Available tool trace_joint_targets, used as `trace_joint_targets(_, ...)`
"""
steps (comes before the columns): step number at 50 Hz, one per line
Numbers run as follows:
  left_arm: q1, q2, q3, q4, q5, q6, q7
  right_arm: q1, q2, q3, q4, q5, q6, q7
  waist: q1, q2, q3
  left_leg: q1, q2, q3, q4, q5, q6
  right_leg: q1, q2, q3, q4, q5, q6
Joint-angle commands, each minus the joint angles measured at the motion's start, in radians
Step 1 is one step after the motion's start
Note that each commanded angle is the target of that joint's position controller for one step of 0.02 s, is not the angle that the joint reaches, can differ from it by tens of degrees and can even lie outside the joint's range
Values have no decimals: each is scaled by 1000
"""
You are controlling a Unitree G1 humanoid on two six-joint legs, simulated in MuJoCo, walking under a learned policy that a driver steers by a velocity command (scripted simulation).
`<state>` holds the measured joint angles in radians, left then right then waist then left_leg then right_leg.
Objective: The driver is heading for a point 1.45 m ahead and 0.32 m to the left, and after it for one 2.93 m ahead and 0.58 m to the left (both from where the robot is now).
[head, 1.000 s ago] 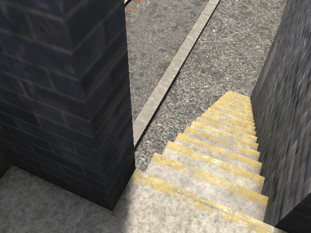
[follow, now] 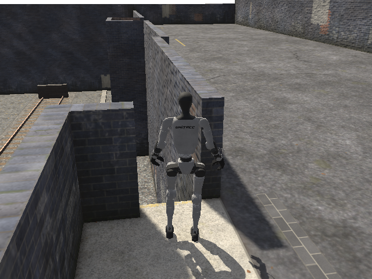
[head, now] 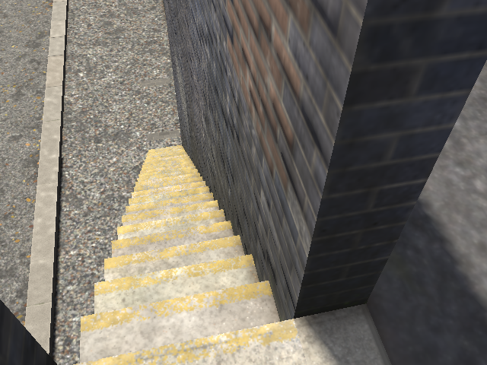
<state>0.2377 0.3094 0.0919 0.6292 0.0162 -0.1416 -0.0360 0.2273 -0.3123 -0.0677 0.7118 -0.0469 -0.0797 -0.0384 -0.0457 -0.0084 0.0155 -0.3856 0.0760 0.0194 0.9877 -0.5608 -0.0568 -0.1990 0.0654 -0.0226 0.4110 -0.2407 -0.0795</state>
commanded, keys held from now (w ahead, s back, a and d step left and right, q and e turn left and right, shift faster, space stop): e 0.06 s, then q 0.34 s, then w+q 0.58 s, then q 0.02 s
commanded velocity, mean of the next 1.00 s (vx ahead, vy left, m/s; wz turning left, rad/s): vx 0.19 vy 0.00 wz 0.25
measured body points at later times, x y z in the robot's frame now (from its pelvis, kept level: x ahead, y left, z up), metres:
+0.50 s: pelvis +0.04 +0.02 -0.01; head +0.06 +0.02 +0.44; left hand +0.17 +0.30 -0.09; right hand +0.18 -0.25 -0.11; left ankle +0.05 +0.15 -0.72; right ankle -0.02 -0.08 -0.74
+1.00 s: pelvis +0.22 +0.14 +0.00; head +0.23 +0.15 +0.45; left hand +0.31 +0.41 -0.11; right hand +0.37 -0.09 -0.12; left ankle +0.10 +0.18 -0.74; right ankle +0.40 +0.04 -0.70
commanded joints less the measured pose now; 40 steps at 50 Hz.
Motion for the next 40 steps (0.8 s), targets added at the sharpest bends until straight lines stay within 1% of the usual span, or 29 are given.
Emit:
trace_joint_targets(1,-19,137,36,-71,-19,2,-10,-51,-155,-35,-93,-13,-25,-5,-15,-67,-42,-205,9,-73,153,47,-11,80,-295,242,-110,674,-225)
trace_joint_targets(4,-68,164,38,-95,9,5,-16,26,-119,-18,-46,7,8,16,-38,-69,-74,-143,-13,-66,127,198,-39,4,-264,224,-114,628,-221)
trace_joint_targets(6,-59,152,34,-108,1,-8,-31,60,-103,-3,-9,11,29,43,-18,-44,-73,-142,4,-57,55,269,-58,12,-253,189,-106,629,-190)
trace_joint_targets(9,-117,70,-8,-131,-23,1,-69,54,-47,23,21,3,49,96,-28,-15,-68,-15,66,-60,-183,349,-73,-57,-220,140,-8,552,-96)
trace_joint_targets(11,-82,99,-8,-124,-38,18,-91,34,-39,34,21,32,39,118,-15,6,-60,76,54,-18,-326,488,-64,-82,-210,159,63,507,-51)
trace_joint_targets(12,-60,107,-9,-116,-49,25,-102,27,-55,32,22,50,28,118,-16,23,-65,106,39,-5,-404,604,-42,-66,-194,172,92,498,-10)
trace_joint_targets(13,-18,111,-9,-103,-44,28,-104,3,-89,26,6,60,16,109,6,7,-91,107,37,-23,-404,694,-6,-23,-176,189,97,485,33)
trace_joint_targets(14,83,108,-4,-95,-42,31,-95,-103,-147,23,-32,65,5,101,105,44,-139,44,67,-71,-420,726,62,91,-131,165,88,354,72)
trace_joint_targets(15,121,179,17,-89,-32,36,-71,-156,-165,18,-61,42,3,91,127,15,-137,-43,58,-74,-415,629,90,163,-120,150,91,303,56)
trace_joint_targets(16,78,219,36,-106,-18,36,-44,-142,-158,18,-59,38,-1,76,108,7,-105,-99,41,-70,-418,540,90,159,-140,151,74,262,8)
trace_joint_targets(18,37,209,40,-121,-8,37,-2,-145,-135,20,-58,36,-5,58,91,-12,-61,-127,6,-66,-386,447,84,119,-209,211,13,120,-133)
trace_joint_targets(19,36,181,33,-121,-8,39,9,-131,-119,24,-56,27,-5,56,80,-35,-31,-135,-9,-53,-361,399,83,96,-258,259,-38,59,-180)
trace_joint_targets(21,54,128,20,-115,-7,47,27,-85,-88,34,-40,14,-8,58,70,-92,-18,-164,-24,-27,-316,279,95,134,-356,340,-104,2,-242)
trace_joint_targets(22,88,118,18,-115,6,41,37,-87,-98,30,-39,16,-2,54,91,-139,-2,-255,-19,-63,-244,204,92,209,-443,430,-147,24,-277)
trace_joint_targets(24,98,93,3,-69,18,37,74,-128,-55,42,-53,0,-13,64,74,-106,28,-271,1,-71,-199,115,121,214,-438,383,-188,-12,-224)
trace_joint_targets(25,113,91,0,-53,23,36,82,-146,-41,47,-49,-8,-8,68,88,-80,36,-287,2,-68,-239,148,123,254,-425,346,-216,-96,-190)
trace_joint_targets(27,77,114,1,-47,25,43,86,-160,-31,51,-41,-2,-1,78,73,-63,32,-174,-33,-16,-355,212,115,230,-369,229,-233,-112,-141)
trace_joint_targets(28,72,144,5,-38,42,53,83,-199,-17,58,-30,3,3,93,86,-56,67,-121,-60,39,-418,251,116,203,-345,161,-237,-112,-128)
trace_joint_targets(29,110,158,3,-29,42,66,82,-208,-41,47,-27,10,-1,101,105,-81,61,-38,-81,58,-446,269,124,164,-348,128,-248,-147,-134)
trace_joint_targets(30,132,152,-12,-4,47,77,71,-185,-42,46,-14,17,-15,108,84,-79,60,47,-84,45,-482,315,147,122,-354,113,-244,-225,-132)
trace_joint_targets(32,125,135,-36,19,63,77,63,-133,-95,26,13,36,-51,108,35,-81,43,221,-108,26,-507,363,197,31,-332,44,-155,-178,-100)
trace_joint_targets(33,117,107,-53,29,76,69,61,-47,-123,8,39,30,-71,98,-15,-34,-18,381,-90,-23,-500,370,228,-51,-280,-33,16,-85,-55)
trace_joint_targets(34,84,35,-82,-23,109,61,37,130,-193,-22,65,27,-78,54,-77,149,-173,697,96,-368,-507,387,390,-347,-132,-168,405,-75,63)
trace_joint_targets(35,32,-5,-105,-45,115,41,10,296,-217,-23,87,-3,-81,36,-168,200,-216,866,234,-714,-669,355,479,-609,-36,24,619,-340,98)
trace_joint_targets(36,-37,12,-98,-32,74,26,0,307,-183,-21,120,-50,-85,45,-171,119,-19,773,227,-650,-710,252,388,-772,-86,149,710,-270,62)
trace_joint_targets(37,-41,67,-85,-6,68,19,15,238,-136,-11,112,-33,-77,53,-129,107,19,660,189,-567,-720,150,354,-753,-120,144,776,-216,60)
trace_joint_targets(38,-15,92,-77,3,84,19,27,169,-83,11,94,-15,-71,58,-76,110,-1,576,159,-526,-729,153,350,-712,-129,136,793,-177,50)
trace_joint_targets(39,-5,78,-89,11,92,27,32,87,-49,24,76,-6,-71,62,-23,93,12,459,146,-479,-731,222,343,-672,-152,126,782,-149,44)
trace_joint_targets(40,34,60,-95,14,81,47,45,2,-50,33,37,-8,-64,58,43,90,-6,309,137,-443,-746,447,344,-547,-156,136,780,-118,55)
